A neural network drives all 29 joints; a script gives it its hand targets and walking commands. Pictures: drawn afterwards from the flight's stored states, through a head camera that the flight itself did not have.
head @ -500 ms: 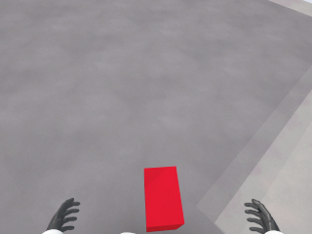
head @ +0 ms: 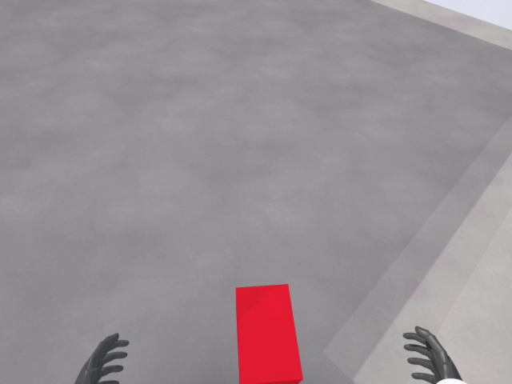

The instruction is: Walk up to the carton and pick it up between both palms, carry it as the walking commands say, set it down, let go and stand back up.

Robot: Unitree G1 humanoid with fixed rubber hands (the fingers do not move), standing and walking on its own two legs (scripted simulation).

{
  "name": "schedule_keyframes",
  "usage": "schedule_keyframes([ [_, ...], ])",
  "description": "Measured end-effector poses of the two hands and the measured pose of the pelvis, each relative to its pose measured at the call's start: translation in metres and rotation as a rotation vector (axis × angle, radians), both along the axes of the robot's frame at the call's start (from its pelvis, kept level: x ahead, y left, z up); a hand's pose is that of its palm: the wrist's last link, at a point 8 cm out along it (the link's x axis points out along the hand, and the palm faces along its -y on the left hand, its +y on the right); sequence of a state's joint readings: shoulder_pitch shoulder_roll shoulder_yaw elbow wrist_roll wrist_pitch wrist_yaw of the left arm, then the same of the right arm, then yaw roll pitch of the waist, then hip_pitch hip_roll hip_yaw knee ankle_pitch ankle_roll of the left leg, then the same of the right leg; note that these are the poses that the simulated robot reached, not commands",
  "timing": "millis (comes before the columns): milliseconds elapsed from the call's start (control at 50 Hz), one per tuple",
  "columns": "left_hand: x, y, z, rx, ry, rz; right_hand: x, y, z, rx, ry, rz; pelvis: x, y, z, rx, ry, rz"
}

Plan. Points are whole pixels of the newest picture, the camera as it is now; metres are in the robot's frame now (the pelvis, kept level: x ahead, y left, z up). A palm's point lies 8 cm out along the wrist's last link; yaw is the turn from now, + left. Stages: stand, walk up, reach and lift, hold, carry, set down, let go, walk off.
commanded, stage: stand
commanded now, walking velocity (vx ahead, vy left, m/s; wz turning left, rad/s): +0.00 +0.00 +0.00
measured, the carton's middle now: (263, 341) +0.32 -0.03 -0.63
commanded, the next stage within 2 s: none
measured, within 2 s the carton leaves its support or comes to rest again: neither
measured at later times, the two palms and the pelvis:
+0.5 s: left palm out of the picture +0.12 +0.27 -0.10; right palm out of the picture +0.13 -0.28 -0.07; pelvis -0.01 +0.00 +0.00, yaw +0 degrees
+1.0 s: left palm out of the picture +0.10 +0.27 -0.10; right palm out of the picture +0.12 -0.29 -0.07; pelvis -0.02 -0.01 +0.00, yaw +0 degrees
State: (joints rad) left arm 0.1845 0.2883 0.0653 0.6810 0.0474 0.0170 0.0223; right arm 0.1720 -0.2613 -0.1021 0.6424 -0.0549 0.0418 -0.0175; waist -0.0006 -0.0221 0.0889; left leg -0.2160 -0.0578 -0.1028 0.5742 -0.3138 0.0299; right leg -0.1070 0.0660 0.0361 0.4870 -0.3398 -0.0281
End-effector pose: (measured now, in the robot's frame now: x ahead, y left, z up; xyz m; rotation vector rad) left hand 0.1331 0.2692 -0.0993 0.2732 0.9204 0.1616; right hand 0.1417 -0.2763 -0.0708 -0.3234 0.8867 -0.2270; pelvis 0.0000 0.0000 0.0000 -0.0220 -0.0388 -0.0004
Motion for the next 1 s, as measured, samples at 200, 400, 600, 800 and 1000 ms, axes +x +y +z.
schedule_keyframes([
  [200, -0.006, 0.004, 0.0, 0.007, 0.006, 0.002, -0.003, -0.002, 0.002, -0.005, -0.005, -0.001, -0.003, 0.0, 0.0, 0.0, -0.01, 0.0],
  [400, -0.01, 0.003, -0.001, 0.009, 0.011, 0.005, -0.006, -0.005, 0.002, -0.007, -0.007, -0.002, -0.005, -0.001, 0.001, 0.001, -0.017, 0.0],
  [600, -0.015, 0.003, 0.0, 0.011, 0.014, 0.008, -0.011, -0.008, 0.003, -0.011, -0.007, -0.003, -0.008, -0.002, 0.001, 0.003, -0.025, 0.0],
  [800, -0.024, 0.003, 0.0, 0.013, 0.026, 0.011, -0.019, -0.011, 0.004, -0.015, -0.001, -0.005, -0.013, -0.003, 0.003, 0.003, -0.03, 0.0],
  [1000, -0.033, 0.002, -0.001, 0.015, 0.046, 0.016, -0.026, -0.015, 0.002, -0.011, 0.007, -0.009, -0.017, -0.006, 0.004, 0.007, -0.034, -0.001],
])
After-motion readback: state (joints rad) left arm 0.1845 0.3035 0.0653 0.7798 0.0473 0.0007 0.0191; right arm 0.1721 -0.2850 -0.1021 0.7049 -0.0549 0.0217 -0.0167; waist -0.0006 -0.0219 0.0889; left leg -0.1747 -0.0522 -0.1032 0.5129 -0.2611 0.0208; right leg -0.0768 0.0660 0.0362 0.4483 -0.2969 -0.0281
